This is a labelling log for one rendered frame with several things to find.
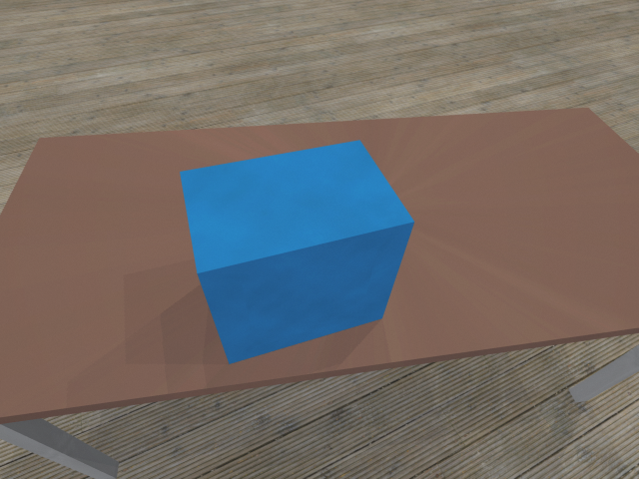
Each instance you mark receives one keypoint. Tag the carton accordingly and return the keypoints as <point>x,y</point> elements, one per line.
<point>295,246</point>

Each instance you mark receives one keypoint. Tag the table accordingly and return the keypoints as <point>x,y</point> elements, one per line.
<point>526,234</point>

